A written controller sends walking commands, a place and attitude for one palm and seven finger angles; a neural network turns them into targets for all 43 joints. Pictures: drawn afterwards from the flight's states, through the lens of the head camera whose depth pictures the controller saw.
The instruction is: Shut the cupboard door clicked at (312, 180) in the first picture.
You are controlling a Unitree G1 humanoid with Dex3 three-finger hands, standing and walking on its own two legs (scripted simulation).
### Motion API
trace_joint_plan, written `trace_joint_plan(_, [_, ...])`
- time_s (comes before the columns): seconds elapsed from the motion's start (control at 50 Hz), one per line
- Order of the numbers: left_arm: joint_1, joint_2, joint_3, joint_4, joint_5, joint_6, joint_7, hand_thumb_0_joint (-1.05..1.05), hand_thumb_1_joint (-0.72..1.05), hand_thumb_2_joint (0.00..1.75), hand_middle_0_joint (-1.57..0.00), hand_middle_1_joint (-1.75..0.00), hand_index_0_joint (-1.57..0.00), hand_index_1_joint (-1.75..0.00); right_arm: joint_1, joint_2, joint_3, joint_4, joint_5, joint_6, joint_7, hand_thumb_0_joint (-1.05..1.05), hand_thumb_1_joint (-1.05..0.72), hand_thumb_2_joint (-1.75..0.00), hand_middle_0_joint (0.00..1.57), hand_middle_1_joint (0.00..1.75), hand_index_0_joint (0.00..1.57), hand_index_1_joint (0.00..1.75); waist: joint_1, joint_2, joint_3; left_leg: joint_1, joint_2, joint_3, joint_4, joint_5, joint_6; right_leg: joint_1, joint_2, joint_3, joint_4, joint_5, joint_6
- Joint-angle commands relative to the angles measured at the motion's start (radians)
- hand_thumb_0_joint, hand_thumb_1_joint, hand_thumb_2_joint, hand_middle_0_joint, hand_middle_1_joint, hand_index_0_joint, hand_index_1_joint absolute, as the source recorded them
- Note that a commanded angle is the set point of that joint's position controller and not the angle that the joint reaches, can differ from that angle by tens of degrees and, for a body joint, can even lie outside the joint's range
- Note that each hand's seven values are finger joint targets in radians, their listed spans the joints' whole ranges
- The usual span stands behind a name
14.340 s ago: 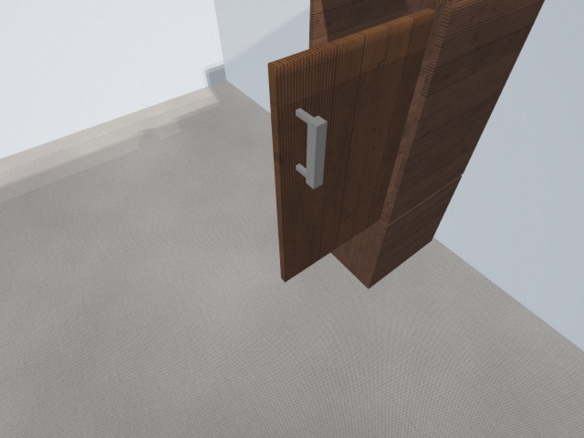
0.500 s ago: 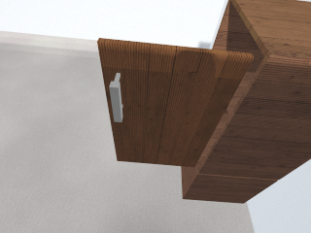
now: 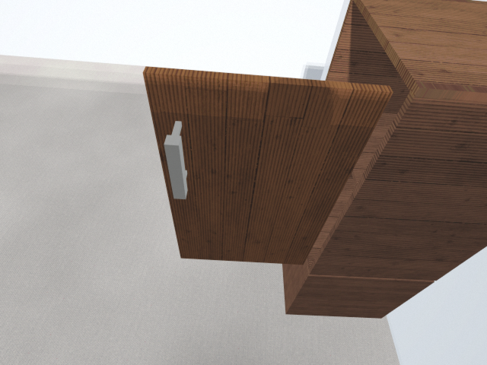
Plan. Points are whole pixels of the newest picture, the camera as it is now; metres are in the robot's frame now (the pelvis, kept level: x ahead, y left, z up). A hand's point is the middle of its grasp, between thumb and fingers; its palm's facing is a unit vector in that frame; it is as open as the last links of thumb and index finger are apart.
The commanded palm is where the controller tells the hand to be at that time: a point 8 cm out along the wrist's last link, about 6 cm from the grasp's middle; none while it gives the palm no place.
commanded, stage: look again from close up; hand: left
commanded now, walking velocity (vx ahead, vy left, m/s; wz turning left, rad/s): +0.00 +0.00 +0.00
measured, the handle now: (179, 161) +0.42 +0.15 +0.10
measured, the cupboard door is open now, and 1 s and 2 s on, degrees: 90 90 90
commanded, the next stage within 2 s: raise the hand and make a fist in 0.30 s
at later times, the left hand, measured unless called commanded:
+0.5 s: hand out of the picture +0.09 +0.16 -0.11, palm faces +0.20 -0.96 -0.20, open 7.3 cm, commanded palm +0.10 +0.20 -0.06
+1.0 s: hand (156, 358) +0.14 +0.13 -0.01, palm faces +0.12 -0.99 -0.09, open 5.3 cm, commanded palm +0.12 +0.19 +0.00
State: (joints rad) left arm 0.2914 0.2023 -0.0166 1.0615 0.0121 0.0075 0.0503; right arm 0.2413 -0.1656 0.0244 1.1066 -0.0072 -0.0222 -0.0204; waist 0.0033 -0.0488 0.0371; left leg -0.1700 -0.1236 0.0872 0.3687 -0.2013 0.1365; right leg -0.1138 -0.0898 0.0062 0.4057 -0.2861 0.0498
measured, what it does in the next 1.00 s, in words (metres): steps on the spot: right foot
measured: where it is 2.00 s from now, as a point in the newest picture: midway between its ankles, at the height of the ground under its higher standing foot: outside the picture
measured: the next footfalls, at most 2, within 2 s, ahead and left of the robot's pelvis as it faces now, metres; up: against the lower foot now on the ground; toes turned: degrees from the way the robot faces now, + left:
right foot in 0.58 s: +0.07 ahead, -0.13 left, +0.00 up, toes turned +2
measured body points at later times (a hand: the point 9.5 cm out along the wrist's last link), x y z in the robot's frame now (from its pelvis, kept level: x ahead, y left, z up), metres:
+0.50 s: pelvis +0.00 -0.03 +0.00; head +0.01 -0.01 +0.45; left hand +0.07 +0.21 -0.10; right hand +0.04 -0.26 -0.13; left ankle +0.00 +0.02 -0.74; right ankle -0.04 -0.16 -0.71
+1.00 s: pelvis -0.01 -0.09 -0.08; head +0.02 -0.08 +0.37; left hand +0.12 +0.19 +0.00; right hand +0.24 -0.28 -0.12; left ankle +0.00 +0.02 -0.74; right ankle +0.03 -0.14 -0.74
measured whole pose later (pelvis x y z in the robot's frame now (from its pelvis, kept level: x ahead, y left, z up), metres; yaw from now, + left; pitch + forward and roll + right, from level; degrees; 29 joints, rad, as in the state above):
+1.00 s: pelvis -0.01 -0.09 -0.08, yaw +6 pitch +11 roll -2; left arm 0.52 0.27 0.18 -0.08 -0.32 -0.49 -0.33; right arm 0.17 -0.25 0.02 0.53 0.04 -0.29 -0.04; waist 0.06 0.01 -0.13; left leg -0.80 -0.05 -0.06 1.12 -0.51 0.02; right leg -0.78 0.06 -0.16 1.06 -0.48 -0.10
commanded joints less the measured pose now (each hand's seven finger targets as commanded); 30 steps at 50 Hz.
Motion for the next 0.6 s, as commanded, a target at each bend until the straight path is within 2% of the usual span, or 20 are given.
trace_joint_plan(0.0, [0.082,0.081,0.017,-0.02,-0.002,-0.01,0.0,0.0,0.9,0.9,-0.2,-0.3,-0.2,-0.3,0.049,-0.148,-0.03,-0.029,0.003,-0.014,-0.012,0.0,-0.9,-0.9,0.2,0.3,0.2,0.3,0.001,0.053,0.001,0.056,0.231,-0.234,-0.105,0.187,-0.12,-0.055,-0.018,0.024,-0.023,0.086,-0.062])
trace_joint_plan(0.04, [0.083,0.081,0.017,-0.018,-0.001,-0.012,0.001,0.0,0.9,0.9,-0.2,-0.3,-0.2,-0.3,0.053,-0.142,-0.03,-0.022,0.005,-0.015,-0.013,0.0,-0.9,-0.9,0.2,0.3,0.2,0.3,0.003,0.055,0.003,0.059,0.231,-0.226,-0.097,0.213,-0.116,-0.053,-0.019,0.023,-0.03,0.092,-0.062])
trace_joint_plan(0.12, [0.087,0.075,0.017,-0.009,-0.002,-0.012,0.001,0.0,0.9,0.9,-0.2,-0.3,-0.2,-0.3,0.058,-0.137,-0.029,-0.013,0.005,-0.014,-0.012,0.0,-0.9,-0.9,0.2,0.3,0.2,0.3,0.001,0.045,0.008,0.048,0.228,-0.225,-0.106,0.161,-0.112,-0.048,-0.023,0.026,-0.037,0.09,-0.063])
trace_joint_plan(0.16, [0.089,0.074,0.015,-0.004,-0.002,-0.016,0.001,0.0,0.9,0.9,-0.2,-0.3,-0.2,-0.3,0.054,-0.131,-0.028,-0.011,0.005,-0.015,-0.011,0.0,-0.9,-0.9,0.2,0.3,0.2,0.3,0.002,0.031,0.011,0.041,0.22,-0.209,-0.09,0.178,-0.099,-0.036,-0.028,0.03,-0.046,0.117,-0.065])
trace_joint_plan(0.2, [0.086,0.072,0.015,-0.003,-0.002,-0.014,0.0,0.0,0.9,0.9,-0.2,-0.3,-0.2,-0.3,0.06,-0.129,-0.027,-0.006,0.005,-0.014,-0.011,0.0,-0.9,-0.9,0.2,0.3,0.2,0.3,0.0,0.048,0.024,0.031,0.22,-0.214,-0.103,0.14,-0.103,-0.043,-0.027,0.027,-0.045,0.095,-0.063])
trace_joint_plan(0.24, [0.087,0.071,0.013,-0.002,0.0,-0.015,0.0,0.0,0.9,0.9,-0.2,-0.3,-0.2,-0.3,0.057,-0.124,-0.027,-0.005,0.007,-0.012,-0.009,0.0,-0.9,-0.9,0.2,0.3,0.2,0.3,0.001,0.036,0.044,0.009,0.218,-0.21,-0.105,0.099,-0.093,-0.044,-0.025,0.03,-0.058,0.093,-0.063])
trace_joint_plan(0.32, [0.093,0.065,0.013,0.002,-0.001,-0.02,0.0,0.0,0.9,0.9,-0.2,-0.3,-0.2,-0.3,0.059,-0.12,-0.027,-0.004,0.005,-0.015,-0.008,0.0,-0.9,-0.9,0.2,0.3,0.2,0.3,0.0,0.039,0.01,0.036,0.213,-0.201,-0.087,0.138,-0.09,-0.037,-0.031,0.031,-0.058,0.118,-0.063])
trace_joint_plan(0.36, [0.092,0.062,0.013,0.003,-0.001,-0.021,0.001,0.0,0.9,0.9,-0.2,-0.3,-0.2,-0.3,0.058,-0.116,-0.026,-0.004,0.006,-0.015,-0.009,0.0,-0.9,-0.9,0.2,0.3,0.2,0.3,-0.002,0.034,0.023,0.026,0.212,-0.197,-0.084,0.142,-0.088,-0.039,-0.031,0.035,-0.062,0.122,-0.065])
trace_joint_plan(0.38, [0.078,0.064,0.005,0.016,0.023,-0.04,0.032,0.0,0.9,0.9,-0.2,-0.3,-0.2,-0.3,0.058,-0.155,-0.023,-0.073,0.007,-0.017,-0.004,0.0,-0.9,-0.9,0.2,0.3,0.2,0.3,-0.019,0.098,0.047,-0.007,0.239,-0.218,0.051,0.579,-0.15,-0.09,-0.013,0.004,0.024,0.162,-0.053])
trace_joint_plan(0.4, [-0.741,0.63,0.437,-1.641,-0.074,-0.293,0.072,0.0,0.9,0.9,-0.2,-0.3,-0.2,-0.3,0.227,-0.353,-0.094,-0.37,0.029,-0.207,-0.065,0.0,-0.9,-0.9,0.2,0.3,0.2,0.3,-0.227,0.164,-0.375,0.463,0.239,-0.359,0.053,0.717,-0.184,-0.263,0.116,-0.124,0.287,0.217,-0.042])
trace_joint_plan(0.42, [-0.027,0.188,0.044,-1.412,-0.095,-0.24,0.087,0.0,0.9,0.9,-0.22,-0.32,-0.22,-0.32,0.116,-0.231,0.005,-0.351,0.082,-0.319,-0.088,0.0,-0.9,-0.9,0.2,0.3,0.2,0.3,-0.063,0.514,-0.529,0.6,0.275,-0.36,0.049,0.538,-0.256,-0.334,0.135,-0.082,0.514,-0.105,-0.063])
trace_joint_plan(0.44, [0.232,0.019,0.002,-1.369,-0.151,-0.113,0.086,0.0,0.9,0.9,-0.24,-0.34,-0.24,-0.34,0.016,-0.193,-0.011,-0.379,0.05,-0.35,-0.066,0.0,-0.9,-0.9,0.2,0.3,0.2,0.3,-0.006,0.46,-0.408,0.318,0.225,-0.306,-0.036,0.455,-0.315,-0.29,0.117,-0.046,0.523,-0.107,-0.085])
trace_joint_plan(0.46, [0.185,-0.027,-0.034,-1.169,-0.153,-0.083,0.078,0.0,0.9,0.9,-0.25,-0.36,-0.25,-0.36,0.043,-0.173,-0.032,-0.327,0.049,-0.362,-0.032,0.0,-0.9,-0.9,0.2,0.3,0.2,0.3,-0.045,0.209,-0.196,0.131,0.212,-0.237,-0.034,0.338,-0.248,-0.373,0.088,-0.052,0.456,-0.09,-0.07])
trace_joint_plan(0.48, [0.063,-0.056,-0.046,-1.176,-0.179,-0.119,0.055,0.0,0.9,0.9,-0.27,-0.38,-0.27,-0.38,0.026,-0.202,-0.065,-0.375,0.046,-0.364,-0.002,0.0,-0.9,-0.9,0.2,0.3,0.2,0.3,-0.082,0.126,-0.025,-0.017,0.192,-0.227,0.036,0.161,-0.206,-0.406,0.079,-0.083,0.338,-0.115,-0.074])
trace_joint_plan(0.5, [0.032,0.003,0.045,-1.101,-0.181,-0.184,0.029,0.0,0.9,0.9,-0.29,-0.4,-0.29,-0.4,0.009,-0.212,-0.077,-0.417,0.034,-0.366,0.01,0.0,-0.9,-0.9,0.2,0.3,0.2,0.3,-0.081,0.023,0.025,-0.13,0.158,-0.226,0.116,0.005,-0.199,-0.433,0.085,-0.104,0.245,-0.11,-0.083])
trace_joint_plan(0.52, [0.165,0.006,0.101,-0.969,-0.193,-0.259,-0.013,0.0,0.9,0.9,-0.31,-0.42,-0.31,-0.42,-0.016,-0.215,-0.085,-0.452,0.023,-0.359,0.02,0.0,-0.9,-0.9,0.2,0.3,0.2,0.3,-0.05,-0.104,0.029,-0.253,0.128,-0.2,0.211,-0.12,-0.186,-0.468,0.088,-0.106,0.177,-0.135,-0.086])
trace_joint_plan(0.54, [0.287,0.016,0.146,-0.87,-0.212,-0.338,-0.074,0.0,0.9,0.9,-0.33,-0.44,-0.33,-0.44,-0.027,-0.218,-0.088,-0.488,0.024,-0.351,0.034,0.0,-0.9,-0.9,0.2,0.3,0.2,0.3,-0.011,-0.127,-0.02,-0.33,0.098,-0.167,0.29,-0.109,-0.174,-0.453,0.082,-0.078,0.185,-0.147,-0.095])
trace_joint_plan(0.56, [0.346,0.001,0.163,-0.855,-0.233,-0.427,-0.146,0.0,0.9,0.9,-0.35,-0.46,-0.35,-0.46,-0.052,-0.217,-0.091,-0.532,0.019,-0.34,0.042,0.0,-0.9,-0.9,0.2,0.3,0.2,0.3,0.013,-0.155,-0.099,-0.404,0.087,-0.139,0.364,-0.096,-0.171,-0.471,0.08,-0.063,0.259,-0.142,-0.097])
trace_joint_plan(0.58, [0.366,0.037,0.218,-0.882,-0.261,-0.51,-0.228,0.0,0.9,0.9,-0.36,-0.48,-0.36,-0.48,-0.069,-0.233,-0.102,-0.571,0.012,-0.321,0.051,0.0,-0.9,-0.9,0.2,0.3,0.2,0.3,0.033,-0.081,-0.16,-0.446,0.082,-0.127,0.416,-0.051,-0.184,-0.48,0.08,-0.066,0.335,-0.086,-0.107])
